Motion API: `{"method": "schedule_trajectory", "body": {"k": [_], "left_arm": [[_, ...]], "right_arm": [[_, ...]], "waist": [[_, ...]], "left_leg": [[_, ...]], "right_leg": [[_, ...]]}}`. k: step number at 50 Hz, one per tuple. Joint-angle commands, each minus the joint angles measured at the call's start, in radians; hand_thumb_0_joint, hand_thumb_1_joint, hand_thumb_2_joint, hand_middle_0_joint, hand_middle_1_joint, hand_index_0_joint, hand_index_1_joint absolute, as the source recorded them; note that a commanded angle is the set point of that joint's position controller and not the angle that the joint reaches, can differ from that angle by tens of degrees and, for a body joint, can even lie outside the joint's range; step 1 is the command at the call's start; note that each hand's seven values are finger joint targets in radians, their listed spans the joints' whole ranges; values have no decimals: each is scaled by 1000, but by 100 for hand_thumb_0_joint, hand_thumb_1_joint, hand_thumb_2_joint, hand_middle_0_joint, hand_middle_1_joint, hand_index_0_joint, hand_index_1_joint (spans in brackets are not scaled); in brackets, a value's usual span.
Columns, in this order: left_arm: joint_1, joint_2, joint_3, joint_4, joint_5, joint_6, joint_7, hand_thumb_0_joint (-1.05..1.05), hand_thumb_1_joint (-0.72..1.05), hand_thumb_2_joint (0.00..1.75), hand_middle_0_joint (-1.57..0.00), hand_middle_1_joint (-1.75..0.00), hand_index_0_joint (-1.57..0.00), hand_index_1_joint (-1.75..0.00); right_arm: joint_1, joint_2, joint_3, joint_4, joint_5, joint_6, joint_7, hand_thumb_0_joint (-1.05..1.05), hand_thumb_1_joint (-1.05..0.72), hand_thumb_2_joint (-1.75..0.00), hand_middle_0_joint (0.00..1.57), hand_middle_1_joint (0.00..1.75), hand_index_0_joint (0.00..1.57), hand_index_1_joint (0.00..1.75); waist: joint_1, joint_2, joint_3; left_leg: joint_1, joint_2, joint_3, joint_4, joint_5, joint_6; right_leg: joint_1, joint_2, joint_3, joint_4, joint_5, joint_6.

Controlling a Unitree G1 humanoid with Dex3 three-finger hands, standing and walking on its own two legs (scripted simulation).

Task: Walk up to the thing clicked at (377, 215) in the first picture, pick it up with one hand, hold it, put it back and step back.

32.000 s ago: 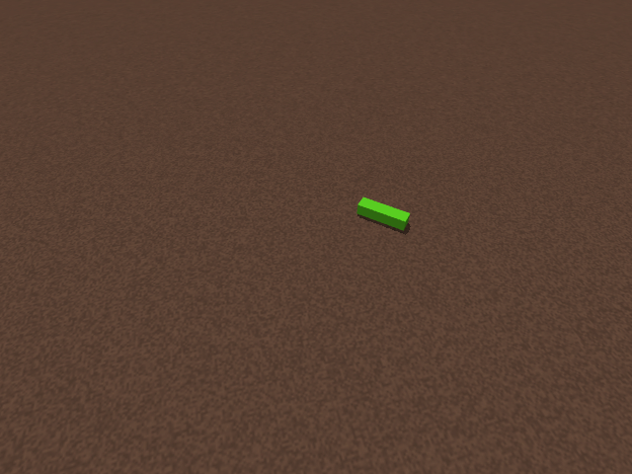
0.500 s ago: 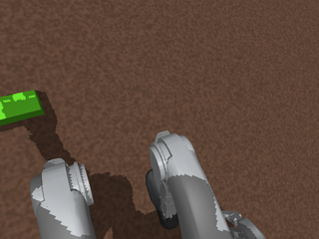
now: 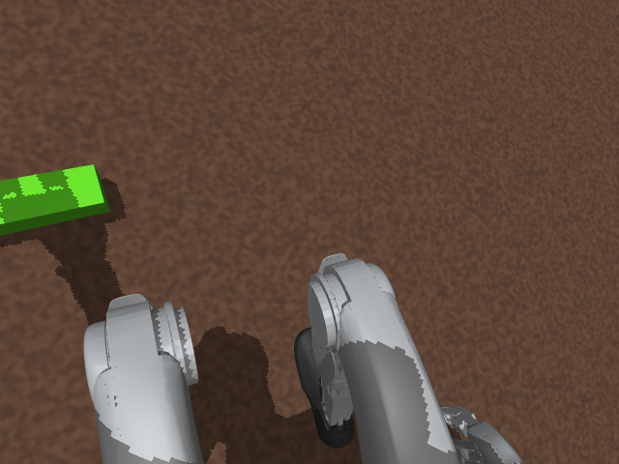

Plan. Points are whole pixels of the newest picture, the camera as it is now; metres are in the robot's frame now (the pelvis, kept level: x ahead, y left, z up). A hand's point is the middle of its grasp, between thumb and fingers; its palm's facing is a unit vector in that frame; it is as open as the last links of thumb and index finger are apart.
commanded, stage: rest palm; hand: left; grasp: from above
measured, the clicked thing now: (16, 205) +0.47 +0.33 -0.29
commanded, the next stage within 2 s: close in 0.90 s
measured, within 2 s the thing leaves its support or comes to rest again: neither
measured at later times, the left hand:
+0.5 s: hand (5, 199) +0.46 +0.32 -0.24, palm faces -0.41 -0.13 -0.90, open 14.1 cm
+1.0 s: hand (4, 214) +0.45 +0.33 -0.26, palm faces -0.44 -0.17 -0.88, open 14.2 cm
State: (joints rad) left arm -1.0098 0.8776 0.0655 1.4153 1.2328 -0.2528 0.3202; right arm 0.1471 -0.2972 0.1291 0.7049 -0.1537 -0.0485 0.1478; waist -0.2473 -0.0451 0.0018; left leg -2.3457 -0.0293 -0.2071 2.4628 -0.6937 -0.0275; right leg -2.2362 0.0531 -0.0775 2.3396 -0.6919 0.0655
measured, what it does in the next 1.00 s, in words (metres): stands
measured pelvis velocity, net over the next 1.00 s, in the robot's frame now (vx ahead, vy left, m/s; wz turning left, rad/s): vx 0.00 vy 0.01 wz -0.07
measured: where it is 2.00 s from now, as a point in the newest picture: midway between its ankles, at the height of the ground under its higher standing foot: (253, 433)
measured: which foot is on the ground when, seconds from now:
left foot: down 0.00-1.00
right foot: down 0.00-1.00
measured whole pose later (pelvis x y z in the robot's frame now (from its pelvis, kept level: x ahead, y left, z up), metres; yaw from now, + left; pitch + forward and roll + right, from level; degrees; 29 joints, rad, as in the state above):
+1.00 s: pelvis +0.00 +0.01 -0.02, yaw -4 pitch +27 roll -15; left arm -1.04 1.05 0.14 1.72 1.31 -0.28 0.57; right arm 0.09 -0.33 0.27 0.68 -0.26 -0.17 0.22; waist -0.35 -0.14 0.14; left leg -2.35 -0.01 -0.27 2.56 -0.72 -0.02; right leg -2.22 0.08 -0.13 2.37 -0.67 0.08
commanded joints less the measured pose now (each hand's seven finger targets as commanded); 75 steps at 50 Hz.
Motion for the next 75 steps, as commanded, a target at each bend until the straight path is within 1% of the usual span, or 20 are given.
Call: {"method": "schedule_trajectory", "body": {"k": [1,6,10,12,18,22,24,27,29,31,33,34,35,38,42,46,59,69,70,75], "left_arm": [[-254,171,8,-11,17,-2,73,0,-58,104,-6,-100,-5,-102],[-308,248,47,40,56,-7,141,0,-56,104,-7,-101,-5,-102],[-349,264,59,112,94,-15,217,0,-56,102,-6,-100,-5,-101],[-371,302,79,116,104,-19,256,0,-55,101,-6,-100,-5,-101],[-382,302,69,159,101,15,316,0,-54,102,-7,-102,-6,-102],[-361,319,69,185,65,38,312,0,-54,102,-7,-102,-6,-103],[-339,387,113,172,61,43,310,0,-56,104,-7,-101,-5,-102],[-275,328,81,237,45,56,287,0,-56,102,-6,-101,-5,-102],[-225,377,123,244,37,62,273,0,-56,102,-6,-101,-5,-102],[-227,379,123,206,22,62,260,0,-57,102,-7,-100,-5,-101],[-237,381,118,191,26,58,249,0,-57,101,-6,-99,-5,-101],[-247,414,137,135,23,49,253,0,-58,103,-6,-99,-4,-101],[-247,419,154,159,21,41,257,0,-58,103,-6,-99,-4,-100],[-259,393,133,155,37,15,255,0,-59,104,-6,-98,-4,-100],[-268,400,121,167,43,-19,265,0,-58,105,-7,-99,-4,-101],[-269,352,74,192,58,-34,281,0,-55,108,-8,-102,-6,-104],[-291,381,60,262,94,0,367,0,-35,92,-16,-103,-18,-101],[-285,436,109,243,44,36,358,0,-30,84,-21,-98,-23,-95],[-281,408,85,244,40,37,351,0,-29,81,-21,-97,-23,-94],[-277,406,80,218,22,35,322,0,-27,79,-22,-95,-25,-93]], "right_arm": [[223,-273,-65,-6,2,14,-6,0,-89,-90,20,30,20,30],[189,-280,-38,-19,-10,10,-5,0,-89,-90,20,30,20,30],[176,-289,-21,-20,-33,-17,0,0,-89,-90,20,30,20,30],[169,-296,-14,-15,-41,-33,2,0,-89,-90,20,30,20,30],[165,-311,3,0,-69,-86,18,0,-89,-90,20,30,20,30],[170,-322,15,5,-76,-116,36,0,-89,-90,20,30,20,30],[164,-338,17,-12,-75,-121,38,0,-89,-90,20,30,20,30],[160,-330,28,-13,-81,-128,49,0,-89,-90,20,30,20,30],[185,-344,24,-6,-80,-129,51,0,-89,-90,20,30,20,30],[174,-340,26,-16,-79,-126,53,0,-89,-90,20,30,20,30],[178,-343,31,-23,-83,-124,58,0,-89,-90,20,30,20,30],[173,-348,29,-19,-75,-119,55,0,-89,-90,20,30,20,30],[175,-355,30,-24,-77,-115,54,0,-89,-90,20,30,20,30],[177,-345,38,-19,-87,-115,60,0,-89,-90,20,30,20,30],[162,-337,50,-11,-91,-117,59,0,-89,-90,20,30,20,30],[145,-354,44,-12,-104,-121,62,0,-89,-90,20,30,20,30],[92,-377,65,-28,-112,-165,83,0,-89,-90,20,30,20,30],[117,-388,72,-24,-108,-190,95,0,-89,-90,20,30,20,30],[99,-385,70,-30,-106,-190,96,0,-89,-90,20,30,20,30],[109,-382,72,-19,-105,-188,99,0,-89,-90,20,30,20,30]], "waist": [[-59,381,-584],[-62,403,-596],[-111,402,-555],[-106,432,-574],[-136,468,-566],[-146,468,-543],[-129,434,-562],[-139,427,-547],[-125,421,-537],[-112,461,-567],[-130,441,-552],[-115,469,-580],[-126,466,-557],[-155,444,-514],[-158,430,-495],[-170,463,-473],[-167,463,-415],[-162,484,-497],[-162,483,-489],[-163,496,-495]], "left_leg": [[550,26,106,-278,229,32],[563,25,103,-269,244,36],[539,29,104,-248,189,41],[543,29,109,-245,174,39],[546,39,103,-222,144,37],[527,44,89,-212,160,37],[511,46,87,-204,178,40],[510,49,80,-194,213,37],[501,47,75,-201,232,35],[539,49,69,-213,264,29],[532,52,69,-193,277,32],[547,52,68,-204,290,29],[541,52,62,-198,287,25],[509,55,69,-173,267,32],[489,57,67,-168,212,36],[537,61,55,-189,187,25],[505,65,39,-196,149,23],[549,73,14,-196,233,17],[548,75,14,-193,236,16],[550,76,23,-174,266,17]], "right_leg": [[249,18,-144,-200,259,-100],[259,18,-143,-179,278,-99],[247,22,-147,-175,245,-94],[249,22,-146,-171,235,-94],[234,28,-161,-157,218,-88],[248,33,-168,-149,235,-89],[284,38,-166,-159,247,-87],[302,42,-170,-141,277,-87],[318,41,-173,-141,288,-85],[332,42,-174,-136,306,-90],[339,43,-175,-137,322,-86],[357,44,-171,-140,328,-89],[336,40,-180,-132,321,-94],[348,43,-179,-145,321,-87],[350,47,-180,-159,285,-81],[302,49,-203,-147,259,-83],[260,51,-206,-129,243,-80],[323,50,-209,-120,301,-79],[326,53,-205,-120,308,-80],[335,52,-205,-122,331,-78]]}}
